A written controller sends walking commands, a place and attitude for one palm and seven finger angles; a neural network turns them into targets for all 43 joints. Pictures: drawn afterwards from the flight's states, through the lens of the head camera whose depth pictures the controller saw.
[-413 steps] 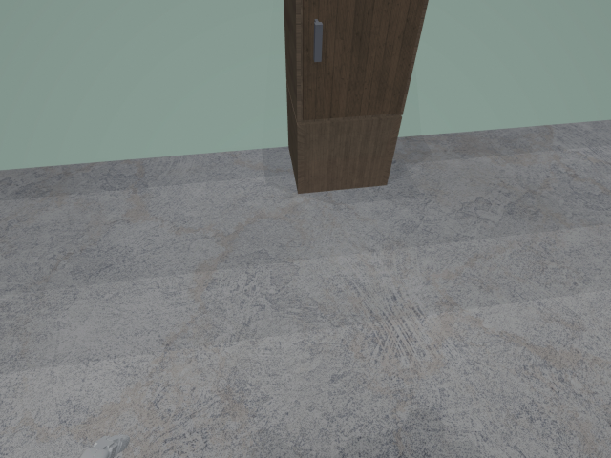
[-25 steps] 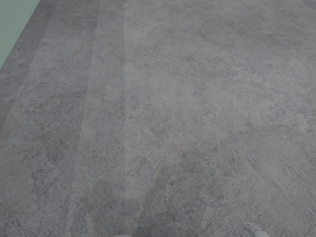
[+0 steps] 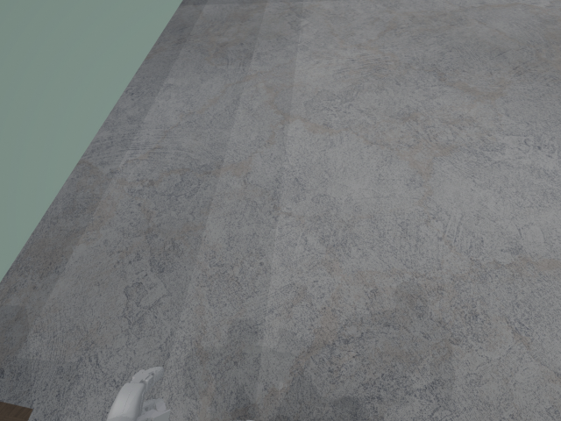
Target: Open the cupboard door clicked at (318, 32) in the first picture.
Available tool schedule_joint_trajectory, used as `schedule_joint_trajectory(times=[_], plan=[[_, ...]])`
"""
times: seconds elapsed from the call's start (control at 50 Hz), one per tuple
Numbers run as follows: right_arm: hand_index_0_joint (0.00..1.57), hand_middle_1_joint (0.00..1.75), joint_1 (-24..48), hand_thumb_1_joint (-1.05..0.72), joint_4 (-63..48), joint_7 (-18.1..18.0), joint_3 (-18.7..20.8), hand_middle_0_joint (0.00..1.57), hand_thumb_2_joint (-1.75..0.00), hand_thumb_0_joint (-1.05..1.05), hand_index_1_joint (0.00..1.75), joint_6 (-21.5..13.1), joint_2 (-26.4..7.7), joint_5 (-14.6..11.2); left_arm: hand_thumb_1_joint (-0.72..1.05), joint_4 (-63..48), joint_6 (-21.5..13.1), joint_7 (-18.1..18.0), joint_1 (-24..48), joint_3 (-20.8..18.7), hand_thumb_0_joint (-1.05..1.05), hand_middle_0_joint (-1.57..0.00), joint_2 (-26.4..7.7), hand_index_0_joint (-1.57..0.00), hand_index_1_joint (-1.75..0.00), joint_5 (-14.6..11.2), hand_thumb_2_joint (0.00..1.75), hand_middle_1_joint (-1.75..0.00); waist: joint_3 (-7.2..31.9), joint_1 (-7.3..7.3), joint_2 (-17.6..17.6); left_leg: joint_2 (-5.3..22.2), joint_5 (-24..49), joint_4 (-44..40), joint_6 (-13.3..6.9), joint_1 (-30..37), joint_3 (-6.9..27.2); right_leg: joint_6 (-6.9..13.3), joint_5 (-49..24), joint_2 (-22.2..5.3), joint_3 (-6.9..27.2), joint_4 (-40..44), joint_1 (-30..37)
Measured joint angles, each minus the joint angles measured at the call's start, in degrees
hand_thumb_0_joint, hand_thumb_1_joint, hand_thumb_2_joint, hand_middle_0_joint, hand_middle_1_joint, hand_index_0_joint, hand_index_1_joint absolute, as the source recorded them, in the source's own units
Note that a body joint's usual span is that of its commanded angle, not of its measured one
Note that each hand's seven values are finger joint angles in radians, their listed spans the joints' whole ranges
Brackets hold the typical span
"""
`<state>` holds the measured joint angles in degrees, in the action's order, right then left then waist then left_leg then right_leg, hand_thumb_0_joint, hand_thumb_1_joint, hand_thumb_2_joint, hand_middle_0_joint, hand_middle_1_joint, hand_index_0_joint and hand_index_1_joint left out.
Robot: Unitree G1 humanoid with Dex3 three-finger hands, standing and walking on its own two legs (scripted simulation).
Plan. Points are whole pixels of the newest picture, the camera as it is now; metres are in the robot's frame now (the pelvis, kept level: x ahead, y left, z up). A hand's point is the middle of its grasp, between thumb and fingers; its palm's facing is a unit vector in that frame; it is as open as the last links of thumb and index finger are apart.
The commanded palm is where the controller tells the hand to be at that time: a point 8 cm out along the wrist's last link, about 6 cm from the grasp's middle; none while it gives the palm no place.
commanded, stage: turn to face it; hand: left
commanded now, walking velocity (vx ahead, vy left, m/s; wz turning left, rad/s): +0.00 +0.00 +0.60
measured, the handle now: out of the picture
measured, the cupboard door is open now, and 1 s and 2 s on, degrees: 0 0 0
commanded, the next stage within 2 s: none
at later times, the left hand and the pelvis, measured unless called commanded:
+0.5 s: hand out of the picture -0.08 +0.23 -0.18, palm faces +0.37 -0.89 -0.25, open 7.4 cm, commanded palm none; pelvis -0.02 +0.02 -0.01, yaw +19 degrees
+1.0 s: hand out of the picture -0.02 +0.27 -0.13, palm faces +0.55 -0.79 -0.27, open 7.4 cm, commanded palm none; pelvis -0.03 +0.02 +0.01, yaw +35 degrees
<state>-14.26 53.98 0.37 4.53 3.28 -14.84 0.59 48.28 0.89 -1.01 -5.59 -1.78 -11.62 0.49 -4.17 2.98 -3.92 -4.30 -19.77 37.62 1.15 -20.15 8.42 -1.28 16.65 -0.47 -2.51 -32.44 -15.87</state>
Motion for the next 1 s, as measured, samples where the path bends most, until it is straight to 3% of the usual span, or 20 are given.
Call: schedule_joint_trajectory(times=[0.04,0.1,0.2,0.28,0.38,0.44,0.48,0.5,0.52,0.56,0.62,0.68,0.84,1.0], plan=[[0.2,0.3,-0.4,-0.91,0.4,0.1,0.5,0.2,-0.89,0.0,0.3,0.6,-0.5,0.2,0.91,-0.2,-0.2,0.0,-0.9,0.7,0.0,-0.2,0.8,-0.2,-0.3,0.2,0.89,-0.3,0.3,0.22,-0.3,-0.4,-6.3,11.9,0.9,-3.9,-2.4,2.6,0.8,-1.2,-1.7,0.0,0.8],[0.2,0.3,-0.5,-0.91,0.9,0.7,0.9,0.2,-0.9,0.0,0.3,1.1,-1.0,0.5,0.91,0.2,0.0,-0.2,-2.8,0.9,0.0,-0.2,1.6,-0.2,-0.3,0.1,0.89,-0.3,0.7,-0.01,0.3,1.2,-4.5,25.0,2.1,-7.6,-5.7,3.3,0.1,-2.9,-3.4,2.6,3.1],[0.19,0.3,0.2,-0.91,1.3,1.2,1.0,0.2,-0.9,0.0,0.3,1.7,-1.5,0.6,0.91,1.3,-0.3,-0.2,-5.2,1.1,0.0,-0.2,2.2,-0.2,-0.3,0.2,0.89,-0.3,0.3,-0.47,0.9,4.9,0.1,30.6,3.9,-9.0,-6.8,3.3,-0.7,-4.5,-7.0,4.9,5.3],[0.19,0.3,1.7,-0.91,1.7,1.2,0.8,0.2,-0.9,0.0,0.3,2.2,-1.6,0.6,0.91,2.2,-0.3,-0.2,-7.1,1.0,0.0,-0.2,2.2,-0.2,-0.3,0.4,0.89,-0.3,-0.4,-1.51,1.5,6.6,-0.5,27.9,4.5,-8.0,-7.4,3.1,-0.5,-5.5,-10.0,4.9,5.9],[0.19,0.3,4.9,-0.91,1.1,1.2,0.1,0.2,-0.9,0.0,0.3,2.0,-1.3,0.2,0.91,3.7,0.2,-0.1,-9.2,0.3,0.0,-0.2,0.9,-0.2,-0.3,1.0,0.89,-0.3,-1.3,-3.32,3.0,7.4,-3.6,16.8,4.0,-4.3,-10.7,2.2,0.3,-7.4,-13.1,3.2,5.3],[0.19,0.3,7.0,-0.91,0.0,1.2,-0.4,0.19,-0.9,0.0,0.3,1.2,-0.9,0.0,0.91,4.5,0.7,0.0,-10.0,-0.4,0.0,-0.2,-0.6,-0.2,-0.3,1.1,0.89,-0.3,-1.7,-4.53,4.3,7.0,-4.3,8.7,3.0,-1.1,-13.0,1.2,1.4,-8.7,-14.9,0.8,4.2],[0.19,0.3,7.9,-0.91,-1.1,1.3,-0.8,0.19,-0.9,0.0,0.3,0.4,-0.6,0.0,0.91,5.0,1.0,0.1,-10.6,-1.0,0.0,-0.2,-1.8,-0.2,-0.3,1.0,0.89,-0.3,-1.6,-4.99,5.0,6.4,-0.7,0.9,2.2,2.2,-14.3,0.1,2.8,-9.9,-16.1,-2.2,3.1],[0.19,0.3,8.1,-0.91,-1.8,1.4,-0.9,0.2,-0.9,0.0,0.3,-0.3,-0.7,0.1,0.91,5.1,1.2,0.2,-11.1,-1.3,0.0,-0.2,-2.4,-0.2,-0.3,0.8,0.89,-0.3,-1.3,-5.09,5.4,6.0,2.7,-2.8,0.4,3.6,-14.3,-0.5,4.0,-10.7,-16.2,-5.0,1.8],[0.19,0.3,8.6,-0.91,-2.1,1.3,-1.0,0.2,-0.9,0.0,0.3,-1.0,-0.2,0.1,0.91,5.5,1.7,0.2,-10.9,-1.6,0.0,-0.2,-3.2,-0.2,-0.3,0.6,0.89,-0.3,-1.4,-5.2,6.4,5.1,2.9,-2.1,-1.7,3.0,-14.2,-1.5,8.3,-11.2,-14.0,-9.6,-0.2],[0.19,0.3,9.0,-0.91,-2.7,1.1,-1.5,0.2,-0.9,0.0,0.3,-1.8,0.4,0.0,0.91,6.2,3.2,0.1,-10.1,-2.0,0.01,-0.2,-4.2,-0.2,-0.3,0.6,0.89,-0.3,-1.7,-5.6,7.2,4.4,1.5,-0.9,-3.9,2.5,-13.7,-2.6,14.4,-9.4,-7.9,-20.2,-4.7],[0.2,0.3,8.3,-0.91,-3.1,0.3,-2.0,0.2,-0.9,0.0,0.3,-2.1,1.0,0.2,0.91,6.5,3.8,0.2,-8.5,-2.3,0.01,-0.2,-4.6,-0.2,-0.3,0.6,0.89,-0.3,-1.1,-5.1,6.7,3.8,2.7,-3.9,-4.4,3.7,-11.6,-3.5,11.8,-7.1,-3.1,-30.2,-9.4],[0.2,0.3,7.3,-0.91,-2.7,-0.1,-2.4,0.2,-0.89,0.0,0.3,-2.0,1.4,0.1,0.91,5.5,3.1,0.6,-6.7,-2.2,0.01,-0.2,-4.5,-0.2,-0.3,0.6,0.89,-0.3,-0.8,-4.64,6.1,2.9,5.6,-8.1,-4.8,5.3,-9.6,-4.2,6.8,-6.3,-0.3,-33.1,-11.9],[0.2,0.3,3.3,-0.91,-1.7,0.0,-2.4,0.2,-0.89,0.0,0.3,-1.7,2.7,0.2,0.91,3.2,2.5,0.3,-2.8,-2.0,0.0,-0.2,-3.7,-0.2,-0.3,0.5,0.89,-0.3,0.8,-2.6,5.3,0.4,9.1,-12.5,-5.2,6.0,-5.1,-5.3,3.7,-4.9,3.1,-28.4,-11.5],[0.2,0.3,-0.3,-0.9,-0.4,0.0,-1.3,0.2,-0.89,0.0,0.3,-0.7,2.2,0.7,0.91,1.1,2.2,0.0,0.3,-1.2,0.0,-0.2,-2.0,-0.2,-0.3,-0.2,0.89,-0.3,0.7,0.16,2.7,-1.2,10.0,-11.2,-3.6,3.0,0.1,-4.0,7.8,-1.0,3.6,-13.0,-5.5]])
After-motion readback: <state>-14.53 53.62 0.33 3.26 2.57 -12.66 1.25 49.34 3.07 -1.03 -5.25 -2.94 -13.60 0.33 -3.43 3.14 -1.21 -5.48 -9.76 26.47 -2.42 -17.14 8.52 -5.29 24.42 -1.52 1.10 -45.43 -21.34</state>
